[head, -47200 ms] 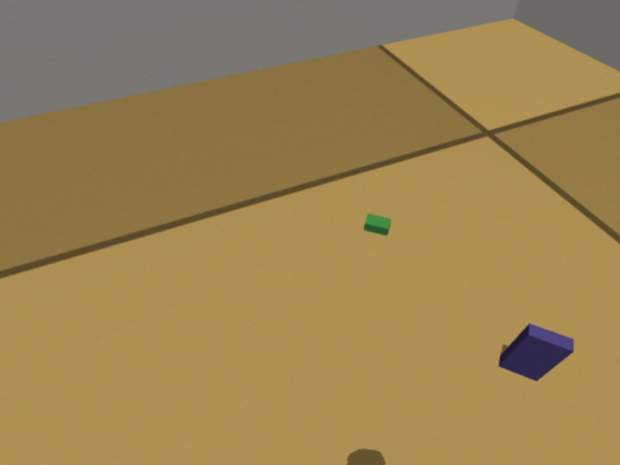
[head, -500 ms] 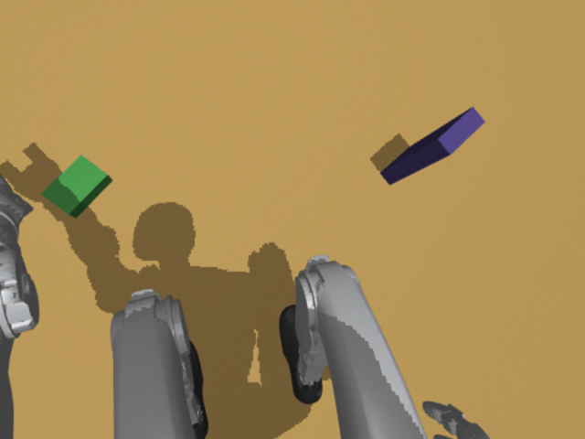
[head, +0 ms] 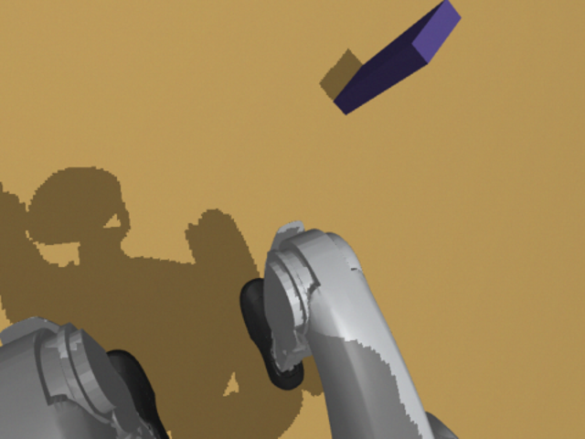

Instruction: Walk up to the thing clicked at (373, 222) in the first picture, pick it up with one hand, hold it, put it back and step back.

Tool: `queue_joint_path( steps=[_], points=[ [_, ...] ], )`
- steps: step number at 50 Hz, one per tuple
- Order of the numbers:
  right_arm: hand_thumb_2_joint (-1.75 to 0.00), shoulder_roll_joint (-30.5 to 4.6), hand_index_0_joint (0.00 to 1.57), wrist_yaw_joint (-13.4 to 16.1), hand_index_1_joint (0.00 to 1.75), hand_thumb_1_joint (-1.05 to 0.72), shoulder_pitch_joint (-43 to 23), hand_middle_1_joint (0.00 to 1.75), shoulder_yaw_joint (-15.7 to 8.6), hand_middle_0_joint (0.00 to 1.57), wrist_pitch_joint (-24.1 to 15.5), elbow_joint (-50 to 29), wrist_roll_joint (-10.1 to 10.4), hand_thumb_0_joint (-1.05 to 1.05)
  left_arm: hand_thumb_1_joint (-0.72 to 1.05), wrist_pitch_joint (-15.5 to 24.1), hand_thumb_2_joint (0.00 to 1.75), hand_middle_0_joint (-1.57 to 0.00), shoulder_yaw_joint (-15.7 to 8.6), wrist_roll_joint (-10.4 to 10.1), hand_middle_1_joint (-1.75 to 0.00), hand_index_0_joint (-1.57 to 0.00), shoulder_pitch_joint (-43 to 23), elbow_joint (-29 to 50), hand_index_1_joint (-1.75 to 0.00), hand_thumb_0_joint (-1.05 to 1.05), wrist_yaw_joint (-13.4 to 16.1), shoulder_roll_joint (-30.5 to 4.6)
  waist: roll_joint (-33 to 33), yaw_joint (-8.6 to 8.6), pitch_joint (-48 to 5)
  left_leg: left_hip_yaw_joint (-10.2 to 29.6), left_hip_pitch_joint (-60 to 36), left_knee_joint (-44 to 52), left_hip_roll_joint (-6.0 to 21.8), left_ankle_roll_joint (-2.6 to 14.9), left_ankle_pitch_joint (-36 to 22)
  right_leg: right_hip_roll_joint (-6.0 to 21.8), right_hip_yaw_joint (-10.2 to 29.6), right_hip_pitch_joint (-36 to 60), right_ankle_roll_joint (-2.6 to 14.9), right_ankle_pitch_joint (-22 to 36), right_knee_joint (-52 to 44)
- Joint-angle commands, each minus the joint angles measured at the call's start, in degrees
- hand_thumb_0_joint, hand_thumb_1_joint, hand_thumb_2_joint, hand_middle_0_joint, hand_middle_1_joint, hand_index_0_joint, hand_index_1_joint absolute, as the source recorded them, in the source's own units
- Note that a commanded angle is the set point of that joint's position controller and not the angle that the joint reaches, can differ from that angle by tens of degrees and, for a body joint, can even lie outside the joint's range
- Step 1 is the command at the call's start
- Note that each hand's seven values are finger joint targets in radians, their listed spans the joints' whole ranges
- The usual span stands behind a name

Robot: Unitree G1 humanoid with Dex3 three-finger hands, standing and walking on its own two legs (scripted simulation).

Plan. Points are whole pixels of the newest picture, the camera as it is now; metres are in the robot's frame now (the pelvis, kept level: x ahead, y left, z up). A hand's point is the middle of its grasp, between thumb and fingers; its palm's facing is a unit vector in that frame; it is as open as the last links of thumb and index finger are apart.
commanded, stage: rest palm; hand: left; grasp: from above
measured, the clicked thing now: out of the picture +0.52 +0.33 -0.30
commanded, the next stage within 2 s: close in 2.00 s
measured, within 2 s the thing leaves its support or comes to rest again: neither
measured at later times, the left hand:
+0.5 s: hand out of the picture +0.49 +0.32 -0.24, palm faces -0.33 -0.36 -0.87, open 13.6 cm
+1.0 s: hand out of the picture +0.51 +0.31 -0.25, palm faces -0.31 -0.35 -0.88, open 14.0 cm
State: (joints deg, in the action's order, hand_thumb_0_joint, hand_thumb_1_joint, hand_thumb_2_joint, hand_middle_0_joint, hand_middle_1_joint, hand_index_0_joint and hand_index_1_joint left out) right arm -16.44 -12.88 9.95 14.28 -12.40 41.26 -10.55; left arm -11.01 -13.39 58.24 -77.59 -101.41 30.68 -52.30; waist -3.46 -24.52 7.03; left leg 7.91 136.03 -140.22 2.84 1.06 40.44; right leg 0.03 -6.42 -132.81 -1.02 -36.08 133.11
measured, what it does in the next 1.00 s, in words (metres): stands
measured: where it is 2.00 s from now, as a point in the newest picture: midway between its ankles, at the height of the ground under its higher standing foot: (215, 389)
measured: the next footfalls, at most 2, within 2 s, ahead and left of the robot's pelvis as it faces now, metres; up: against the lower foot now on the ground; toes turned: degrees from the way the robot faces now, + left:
none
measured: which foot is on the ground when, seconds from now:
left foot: down 0.00-1.00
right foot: down 0.00-1.00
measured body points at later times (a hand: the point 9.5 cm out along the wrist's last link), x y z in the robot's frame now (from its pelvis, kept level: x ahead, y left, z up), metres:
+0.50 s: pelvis +0.00 +0.00 +0.00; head +0.31 +0.09 +0.31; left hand +0.51 +0.34 -0.19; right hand -0.01 -0.23 -0.06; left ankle +0.07 +0.12 -0.29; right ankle +0.11 -0.12 -0.29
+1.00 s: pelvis +0.00 +0.01 +0.00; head +0.32 +0.09 +0.30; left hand +0.52 +0.33 -0.20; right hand -0.03 -0.23 -0.04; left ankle +0.07 +0.12 -0.29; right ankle +0.11 -0.12 -0.29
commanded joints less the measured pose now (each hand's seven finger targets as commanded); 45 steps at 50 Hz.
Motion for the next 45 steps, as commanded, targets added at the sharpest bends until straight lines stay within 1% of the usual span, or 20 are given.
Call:
queue_joint_path(
  steps=[1,4,7,9,10,12,14,17,20,24,26,28,29,33,36,37,38,41,42,45],
  points=[
    [-0.90,-19.3,0.20,-1.0,0.30,-0.91,15.7,0.30,-3.6,0.20,-0.3,0.9,-0.2,0.00,-0.49,-1.2,0.89,-0.14,0.0,1.2,-0.98,-0.14,-22.9,9.1,-0.97,0.00,6.7,-16.7,32.2,-2.43,-45.5,-2.3,-34.0,12.1,0.6,-0.79,-17.3,-2.9,-4.9,26.8,2.37,16.5,-10.2],
    [-0.91,-19.8,0.20,-2.1,0.30,-0.92,15.7,0.30,-3.2,0.20,-0.4,0.1,-0.4,0.00,-0.51,-3.0,0.89,-0.15,-0.1,0.3,-0.96,-0.15,-20.2,8.1,-0.96,0.00,6.2,-16.8,33.0,-2.73,-43.1,-2.5,-34.0,10.8,0.5,-0.62,-19.2,-3.0,-5.0,27.4,2.17,18.3,-10.1],
    [-0.91,-20.5,0.20,-2.6,0.30,-0.92,15.3,0.30,-3.1,0.20,0.0,-0.6,0.3,0.00,-0.50,-4.3,0.88,-0.16,0.1,-0.5,-0.95,-0.15,-17.8,10.0,-0.95,0.00,4.0,-18.1,32.7,-1.63,-43.3,-2.1,-33.9,10.6,0.7,-0.49,-21.7,-3.4,-5.1,29.3,2.24,19.9,-9.9],
    [-0.91,-20.8,0.20,-2.5,0.30,-0.92,16.0,0.30,-3.1,0.20,0.3,-0.3,0.7,0.00,-0.49,-5.1,0.88,-0.16,0.1,-0.5,-0.96,-0.16,-13.0,8.1,-0.95,0.00,2.7,-18.7,31.4,-0.78,-43.1,-1.7,-32.2,10.9,0.7,-0.44,-23.0,-3.6,-5.4,30.5,2.27,20.8,-9.7],
    [-0.91,-20.5,0.20,-2.6,0.30,-0.92,17.0,0.30,-2.7,0.20,0.6,-0.7,0.6,0.00,-0.48,-5.3,0.87,-0.16,0.3,-0.6,-0.95,-0.16,-12.2,8.3,-0.95,0.00,1.8,-18.1,29.8,-1.70,-41.6,-1.7,-31.2,10.3,0.7,-0.08,-23.6,-3.5,-5.3,31.8,1.97,22.0,-9.9],
    [-0.90,-20.8,0.20,-2.6,0.30,-0.92,17.4,0.30,-2.4,0.20,1.0,-1.3,0.7,0.00,-0.47,-5.4,0.86,-0.17,1.2,-1.1,-0.95,-0.17,-11.1,7.8,-0.95,0.00,0.8,-17.4,26.8,-1.89,-41.1,-1.4,-28.3,10.1,0.8,0.32,-22.5,-3.9,-5.3,33.0,1.62,22.0,-10.2],
    [-0.90,-20.6,0.20,-2.5,0.30,-0.91,17.5,0.30,-1.7,0.20,0.9,-1.2,0.7,0.00,-0.46,-5.0,0.85,-0.16,1.2,-2.5,-0.97,-0.17,-10.8,7.6,-0.95,0.00,0.3,-17.1,24.8,-2.94,-39.6,-0.7,-27.2,10.3,0.8,0.50,-21.2,-4.0,-5.8,32.5,1.41,20.9,-10.3],
    [-0.90,-21.1,0.20,-2.2,0.30,-0.91,17.6,0.30,-1.4,0.20,0.1,-0.9,0.2,0.00,-0.44,-3.5,0.84,-0.16,2.0,-3.5,-0.99,-0.17,-12.7,7.1,-0.97,0.00,0.2,-16.7,24.0,-4.55,-36.4,-0.1,-25.8,10.3,0.8,0.64,-18.0,-4.3,-6.2,30.9,1.36,17.9,-10.5],
    [-0.90,-21.7,0.20,-1.8,0.30,-0.92,16.7,0.30,-1.0,0.20,-1.0,-0.5,-0.2,0.00,-0.42,-1.4,0.82,-0.16,3.3,-3.4,-1.00,-0.19,-15.2,7.1,-0.97,0.00,0.5,-17.0,25.9,-4.99,-34.4,0.3,-26.5,11.1,0.9,0.24,-14.4,-4.4,-7.0,28.6,1.80,14.2,-10.7],
    [-0.91,-22.5,0.20,-1.2,0.30,-0.92,15.3,0.30,-0.5,0.20,-2.2,-0.5,-0.5,0.00,-0.45,0.3,0.83,-0.12,4.4,-1.4,-1.06,-0.15,-17.7,10.4,-1.02,0.00,1.3,-18.3,30.7,-5.55,-34.9,0.4,-31.7,11.6,0.9,-0.56,-12.5,-4.3,-7.8,26.1,2.39,12.4,-10.4],
    [-0.91,-22.8,0.20,-1.1,0.30,-0.92,15.0,0.30,-0.3,0.20,-2.7,0.0,-0.6,0.00,-0.48,0.7,0.86,-0.12,5.3,-1.1,-1.05,-0.14,-17.2,8.6,-1.02,0.00,2.0,-17.6,31.6,-5.73,-33.4,0.7,-32.3,12.1,1.1,-0.89,-11.4,-4.4,-8.2,24.7,2.61,11.8,-10.2],
    [-0.91,-23.6,0.20,-1.2,0.30,-0.93,14.8,0.30,-0.1,0.20,-3.2,-0.1,-0.5,0.00,-0.47,0.7,0.86,-0.11,4.8,-0.7,-1.07,-0.14,-18.6,8.3,-1.04,0.00,3.1,-18.3,33.2,-5.82,-33.5,1.6,-33.3,12.6,1.5,-1.29,-11.9,-4.2,-8.9,23.6,2.66,12.3,-9.6],
    [-0.91,-22.7,0.20,-1.5,0.30,-0.93,15.3,0.30,0.5,0.20,-3.3,0.1,-0.7,0.00,-0.49,0.4,0.88,-0.11,4.8,-0.9,-1.06,-0.13,-17.1,6.2,-1.04,0.00,3.4,-17.4,32.0,-6.11,-32.5,1.7,-32.8,12.5,1.6,-1.24,-12.1,-4.2,-9.1,23.7,2.57,12.6,-9.9],
    [-0.91,-22.9,0.20,-2.2,0.30,-0.93,15.1,0.30,1.0,0.20,-3.4,-0.6,-1.0,0.00,-0.52,-0.7,0.90,-0.10,3.5,-1.8,-1.06,-0.12,-15.0,3.7,-1.04,0.00,3.9,-19.5,29.4,-6.01,-31.5,0.9,-29.3,11.9,1.4,-0.58,-13.0,-4.3,-8.4,26.6,2.26,13.7,-10.9],
    [-0.91,-22.9,0.20,-2.2,0.30,-0.93,14.8,0.30,1.5,0.20,-3.4,-0.8,-0.8,0.00,-0.52,-1.4,0.90,-0.11,2.7,-1.9,-1.05,-0.12,-14.6,3.9,-1.03,0.00,3.9,-21.1,28.7,-5.71,-33.7,1.5,-30.3,11.6,1.8,-0.58,-15.5,-4.4,-8.4,27.9,2.03,15.8,-10.9],
    [-0.91,-22.8,0.20,-2.3,0.30,-0.93,14.8,0.30,1.7,0.20,-3.4,-0.7,-0.7,0.00,-0.51,-1.5,0.89,-0.11,2.4,-1.9,-1.06,-0.12,-15.8,5.5,-1.04,0.00,4.0,-21.8,30.6,-5.69,-34.3,1.8,-30.9,11.7,1.9,-0.74,-16.6,-4.1,-8.4,27.6,2.11,16.6,-10.4],
    [-0.91,-23.3,0.20,-2.3,0.30,-0.93,14.2,0.30,1.4,0.20,-3.4,-1.3,-0.8,0.00,-0.51,-1.9,0.90,-0.10,3.3,-2.1,-1.06,-0.12,-13.4,2.4,-1.04,0.00,4.0,-20.8,27.7,-5.65,-32.3,1.9,-29.6,11.6,1.9,-0.54,-15.8,-4.6,-8.6,27.5,2.02,16.1,-10.5],
    [-0.91,-22.8,0.20,-2.2,0.30,-0.93,14.3,0.30,2.5,0.20,-3.4,-1.4,-0.6,0.00,-0.51,-2.0,0.90,-0.10,2.8,-1.8,-1.05,-0.12,-13.8,3.8,-1.03,0.00,4.1,-23.1,28.3,-5.44,-34.0,1.3,-28.2,10.8,1.9,-0.22,-17.5,-4.7,-8.1,30.9,1.73,17.9,-10.8],
    [-0.91,-23.6,0.20,-2.0,0.30,-0.93,14.0,0.30,1.8,0.20,-3.6,-1.8,-0.6,0.00,-0.52,-1.9,0.90,-0.11,3.0,-2.0,-1.04,-0.12,-13.7,3.7,-1.03,0.00,4.0,-23.2,27.2,-5.21,-32.9,1.2,-27.7,11.0,1.7,-0.07,-16.1,-5.0,-8.1,30.1,1.76,16.6,-11.1],
    [-0.91,-22.6,0.20,-1.9,0.30,-0.93,13.8,0.30,2.7,0.20,-3.7,-1.8,-0.6,0.00,-0.53,-1.6,0.91,-0.11,2.7,-2.5,-1.03,-0.11,-13.5,4.8,-1.02,0.00,3.4,-23.9,27.8,-5.74,-32.0,1.3,-27.1,11.2,1.7,0.04,-14.7,-4.7,-8.0,30.2,1.64,15.3,-11.6]
  ],
)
